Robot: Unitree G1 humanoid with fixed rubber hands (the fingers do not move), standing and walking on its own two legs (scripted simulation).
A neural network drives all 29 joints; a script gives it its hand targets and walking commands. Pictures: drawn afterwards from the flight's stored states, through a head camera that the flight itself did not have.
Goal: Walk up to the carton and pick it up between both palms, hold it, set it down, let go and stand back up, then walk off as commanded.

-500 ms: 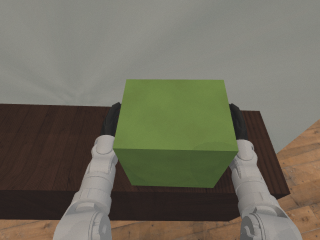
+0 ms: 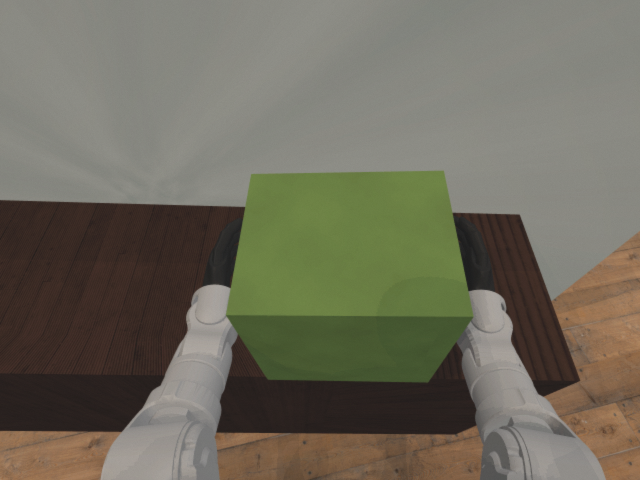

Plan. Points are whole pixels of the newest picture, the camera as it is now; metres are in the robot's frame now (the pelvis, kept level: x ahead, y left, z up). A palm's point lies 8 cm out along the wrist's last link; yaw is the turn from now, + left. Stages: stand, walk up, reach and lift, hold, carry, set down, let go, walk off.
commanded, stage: set down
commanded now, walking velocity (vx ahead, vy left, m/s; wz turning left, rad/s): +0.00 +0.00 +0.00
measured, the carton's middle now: (346, 286) +0.37 -0.03 -0.02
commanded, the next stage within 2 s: none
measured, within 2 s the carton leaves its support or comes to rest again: rests again in 0.28 s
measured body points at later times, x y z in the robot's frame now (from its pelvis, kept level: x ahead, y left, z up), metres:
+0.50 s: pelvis +0.00 +0.00 +0.00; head +0.08 +0.01 +0.44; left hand +0.39 +0.14 -0.01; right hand +0.38 -0.20 +0.01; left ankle -0.03 +0.12 -0.75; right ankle -0.01 -0.15 -0.75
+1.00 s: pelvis +0.00 -0.01 +0.00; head +0.09 +0.01 +0.44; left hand +0.39 +0.13 -0.01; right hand +0.37 -0.21 -0.01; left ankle -0.03 +0.12 -0.75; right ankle -0.01 -0.15 -0.75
